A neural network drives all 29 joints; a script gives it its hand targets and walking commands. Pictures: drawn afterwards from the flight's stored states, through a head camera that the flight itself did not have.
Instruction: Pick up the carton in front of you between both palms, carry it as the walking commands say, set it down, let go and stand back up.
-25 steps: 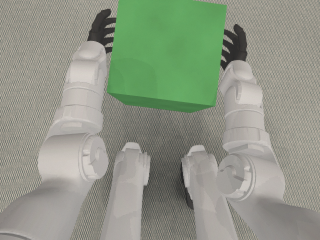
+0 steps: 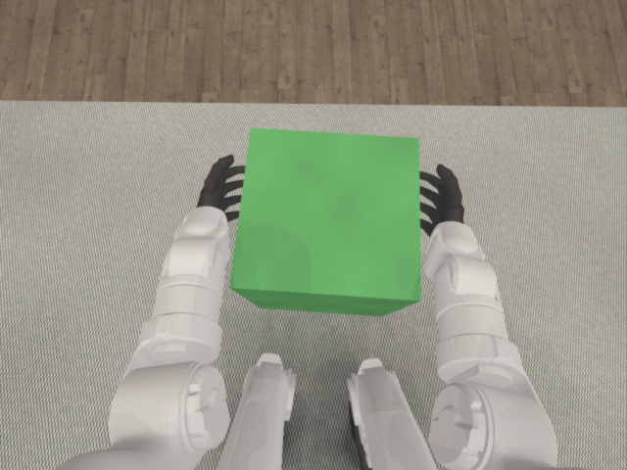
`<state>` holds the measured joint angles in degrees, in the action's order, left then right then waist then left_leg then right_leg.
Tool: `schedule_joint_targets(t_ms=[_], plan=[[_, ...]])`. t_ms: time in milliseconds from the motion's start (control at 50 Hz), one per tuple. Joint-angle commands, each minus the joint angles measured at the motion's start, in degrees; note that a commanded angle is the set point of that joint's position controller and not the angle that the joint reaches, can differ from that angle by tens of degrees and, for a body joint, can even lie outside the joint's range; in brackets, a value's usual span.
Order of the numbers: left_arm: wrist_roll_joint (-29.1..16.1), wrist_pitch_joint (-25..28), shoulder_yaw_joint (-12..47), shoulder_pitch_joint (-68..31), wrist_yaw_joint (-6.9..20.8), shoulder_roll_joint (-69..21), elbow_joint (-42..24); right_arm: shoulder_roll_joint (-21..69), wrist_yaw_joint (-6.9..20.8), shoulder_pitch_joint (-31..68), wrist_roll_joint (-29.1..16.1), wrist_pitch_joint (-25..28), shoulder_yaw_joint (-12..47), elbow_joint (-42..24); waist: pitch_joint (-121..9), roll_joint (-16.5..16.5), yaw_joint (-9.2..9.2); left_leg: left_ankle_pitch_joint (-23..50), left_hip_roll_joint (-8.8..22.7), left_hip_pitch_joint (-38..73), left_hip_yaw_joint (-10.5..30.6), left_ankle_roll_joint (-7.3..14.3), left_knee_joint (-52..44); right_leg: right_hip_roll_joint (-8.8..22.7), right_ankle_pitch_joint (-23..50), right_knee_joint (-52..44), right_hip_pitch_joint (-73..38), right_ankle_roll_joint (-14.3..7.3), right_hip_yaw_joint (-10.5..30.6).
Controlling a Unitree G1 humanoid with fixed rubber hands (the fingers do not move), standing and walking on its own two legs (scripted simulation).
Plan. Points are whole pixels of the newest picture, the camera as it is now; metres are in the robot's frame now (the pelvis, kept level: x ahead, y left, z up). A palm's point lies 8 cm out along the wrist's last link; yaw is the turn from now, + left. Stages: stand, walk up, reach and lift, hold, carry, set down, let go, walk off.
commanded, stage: reach and lift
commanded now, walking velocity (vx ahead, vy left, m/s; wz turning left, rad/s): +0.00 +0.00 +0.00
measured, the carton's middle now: (326, 237) +0.43 +0.01 -0.11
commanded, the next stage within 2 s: hold in 1.80 s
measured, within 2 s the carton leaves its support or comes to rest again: neither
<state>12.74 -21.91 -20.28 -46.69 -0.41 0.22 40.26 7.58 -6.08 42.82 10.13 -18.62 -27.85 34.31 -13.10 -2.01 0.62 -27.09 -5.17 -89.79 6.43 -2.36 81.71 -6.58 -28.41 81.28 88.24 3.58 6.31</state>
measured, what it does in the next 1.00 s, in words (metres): rises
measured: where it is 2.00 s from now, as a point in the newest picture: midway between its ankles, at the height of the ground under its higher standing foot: (315, 453)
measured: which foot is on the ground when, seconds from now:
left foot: down 0.00-1.00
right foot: down 0.00-1.00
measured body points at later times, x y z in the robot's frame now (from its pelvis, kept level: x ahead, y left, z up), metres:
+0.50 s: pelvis +0.05 -0.01 +0.13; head +0.12 +0.00 +0.58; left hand +0.39 +0.15 +0.10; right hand +0.40 -0.15 +0.11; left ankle +0.08 +0.13 -0.56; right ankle +0.07 -0.14 -0.56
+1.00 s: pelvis +0.05 -0.01 +0.17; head +0.02 -0.01 +0.62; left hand +0.35 +0.15 +0.19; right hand +0.37 -0.15 +0.19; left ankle +0.08 +0.13 -0.57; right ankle +0.07 -0.14 -0.57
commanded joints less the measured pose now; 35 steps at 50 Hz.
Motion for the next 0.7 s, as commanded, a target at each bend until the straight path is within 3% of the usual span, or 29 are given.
schedule_joint_targets(t_ms=[0,400,680], plan=[[-9.1,2.8,28.4,-30.7,13.3,-62.9,-0.5,60.1,15.6,33.1,-7.4,-1.0,34.4,6.1,-42.4,3.5,-1.06,13.5,-3.6,36.0,-7.0,1.3,-13.4,-4.0,10.8,-13.0,-23.1,-1.2,-7.6],[-8.5,3.6,34.5,-8.8,13.1,-64.1,-7.7,60.9,16.4,8.7,-5.4,-0.6,41.1,2.1,-25.8,2.6,-0.93,24.3,-1.7,62.6,-2.7,2.0,-37.4,-0.8,23.1,-37.8,-54.5,-2.4,-2.1],[-11.6,-5.5,40.9,2.8,13.2,-63.6,-19.4,59.8,18.7,-4.9,-7.6,-9.7,45.9,-6.4,-11.0,1.9,-0.68,31.0,-0.2,81.9,-1.9,1.5,-55.0,1.0,31.8,-55.0,-76.2,-2.2,-1.2]])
